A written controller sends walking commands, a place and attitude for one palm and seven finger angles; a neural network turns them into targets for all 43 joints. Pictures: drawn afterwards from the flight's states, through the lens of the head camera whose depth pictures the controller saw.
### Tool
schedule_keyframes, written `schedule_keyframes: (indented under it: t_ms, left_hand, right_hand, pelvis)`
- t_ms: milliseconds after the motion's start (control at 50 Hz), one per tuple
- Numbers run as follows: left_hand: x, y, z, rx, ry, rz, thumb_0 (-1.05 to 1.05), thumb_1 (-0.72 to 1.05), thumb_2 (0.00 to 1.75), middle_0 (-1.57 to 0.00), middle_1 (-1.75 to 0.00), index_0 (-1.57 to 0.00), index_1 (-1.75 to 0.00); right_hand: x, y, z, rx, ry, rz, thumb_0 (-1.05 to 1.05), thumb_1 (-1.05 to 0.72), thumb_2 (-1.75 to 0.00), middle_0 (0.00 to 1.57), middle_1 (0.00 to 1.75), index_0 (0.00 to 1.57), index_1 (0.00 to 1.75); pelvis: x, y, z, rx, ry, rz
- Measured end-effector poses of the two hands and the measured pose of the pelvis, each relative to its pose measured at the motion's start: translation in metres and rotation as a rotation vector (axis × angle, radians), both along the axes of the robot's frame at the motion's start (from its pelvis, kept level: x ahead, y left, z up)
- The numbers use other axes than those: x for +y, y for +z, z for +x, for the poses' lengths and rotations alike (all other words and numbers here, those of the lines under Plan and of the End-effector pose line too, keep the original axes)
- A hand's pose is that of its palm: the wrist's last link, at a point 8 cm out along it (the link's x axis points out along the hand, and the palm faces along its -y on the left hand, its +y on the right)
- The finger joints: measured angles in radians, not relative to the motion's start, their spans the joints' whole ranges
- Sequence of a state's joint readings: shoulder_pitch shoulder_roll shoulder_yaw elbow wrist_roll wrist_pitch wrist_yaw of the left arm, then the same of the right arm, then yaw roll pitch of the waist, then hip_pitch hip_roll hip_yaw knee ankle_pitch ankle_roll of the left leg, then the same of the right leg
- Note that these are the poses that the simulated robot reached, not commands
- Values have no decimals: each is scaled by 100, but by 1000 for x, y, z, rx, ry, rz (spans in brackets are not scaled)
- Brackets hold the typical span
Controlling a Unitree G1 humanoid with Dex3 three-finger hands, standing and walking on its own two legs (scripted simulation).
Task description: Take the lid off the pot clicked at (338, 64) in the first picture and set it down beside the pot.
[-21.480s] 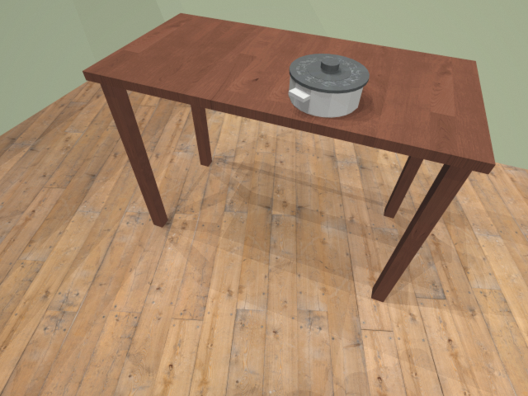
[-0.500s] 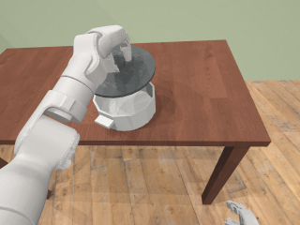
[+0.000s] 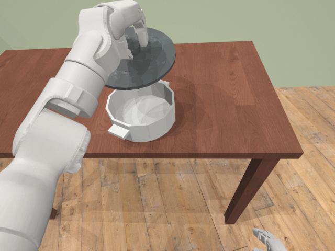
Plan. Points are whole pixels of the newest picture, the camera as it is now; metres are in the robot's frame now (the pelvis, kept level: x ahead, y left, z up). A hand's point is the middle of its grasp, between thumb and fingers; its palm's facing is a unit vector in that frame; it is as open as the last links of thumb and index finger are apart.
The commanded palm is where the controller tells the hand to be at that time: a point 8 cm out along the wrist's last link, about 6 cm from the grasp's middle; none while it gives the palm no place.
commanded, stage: lift the lid straight up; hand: left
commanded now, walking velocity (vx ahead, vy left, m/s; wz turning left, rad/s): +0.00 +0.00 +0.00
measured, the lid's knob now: (129, 48) +0.50 +0.09 +0.24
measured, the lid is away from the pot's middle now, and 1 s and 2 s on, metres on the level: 0.01 0.07 0.20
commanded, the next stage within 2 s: move the lid sideways beside the pot in 0.34 s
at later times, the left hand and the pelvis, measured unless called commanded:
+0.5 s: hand (125, 36) +0.48 +0.08 +0.28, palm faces -0.17 -0.07 -0.98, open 7.5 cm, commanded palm +0.45 +0.11 +0.34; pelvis +0.01 +0.00 +0.00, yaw +0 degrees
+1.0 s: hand (95, 42) +0.48 +0.15 +0.27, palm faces -0.21 -0.07 -0.98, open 7.5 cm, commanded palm +0.46 +0.16 +0.34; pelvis +0.01 +0.00 +0.00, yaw +1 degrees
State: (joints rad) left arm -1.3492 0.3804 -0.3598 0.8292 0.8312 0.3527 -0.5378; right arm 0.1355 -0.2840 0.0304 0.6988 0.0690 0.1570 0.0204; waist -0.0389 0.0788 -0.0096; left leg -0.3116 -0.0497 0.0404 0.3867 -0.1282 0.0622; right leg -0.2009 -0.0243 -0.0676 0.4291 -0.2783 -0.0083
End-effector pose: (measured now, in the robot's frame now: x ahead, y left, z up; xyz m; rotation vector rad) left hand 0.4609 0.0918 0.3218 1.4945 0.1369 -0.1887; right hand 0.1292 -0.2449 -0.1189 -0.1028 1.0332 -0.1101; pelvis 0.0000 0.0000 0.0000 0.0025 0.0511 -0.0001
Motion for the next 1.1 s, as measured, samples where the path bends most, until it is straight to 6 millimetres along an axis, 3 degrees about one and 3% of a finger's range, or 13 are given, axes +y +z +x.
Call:
schedule_keyframes:
  t_ms: [240, 380, 500, 760, 1100]
  left_hand:
    - [8, 14, 9, -17, 31, -4, 1, 19, 85, -64, -96, -70, -95]
    - [2, 7, 8, -4, -5, -13, 1, 19, 85, -64, -96, -70, -95]
    - [-3, 15, 5, -37, -24, -10, 1, 19, 85, -64, -96, -70, -95]
    - [37, 8, 4, -2, 98, 11, 1, 19, 85, -64, -96, -70, -95]
    - [69, 4, 14, 8, 119, 18, 2, 19, 85, -64, -96, -70, -95]
  right_hand:
    - [-5, 0, -5, 22, -16, -14, 1, -90, -90, 20, 30, 20, 30]
    - [-3, 2, 8, 1, 1, -11, 1, -90, -90, 20, 30, 20, 30]
    - [4, 4, 24, -40, 24, 4, 1, -90, -90, 20, 30, 20, 30]
    - [4, 8, 33, -38, 37, 6, 1, -90, -90, 20, 30, 20, 30]
    - [-13, 3, 4, 50, -9, -41, 1, -90, -90, 20, 30, 20, 30]
  pelvis:
    - [2, 0, 7, 10, -3, -1]
    - [3, 1, 9, 9, 0, -1]
    - [3, 1, 10, 10, -2, 0]
    - [-3, 0, 8, 8, 5, -1]
    - [-1, -1, 7, 21, 10, -9]
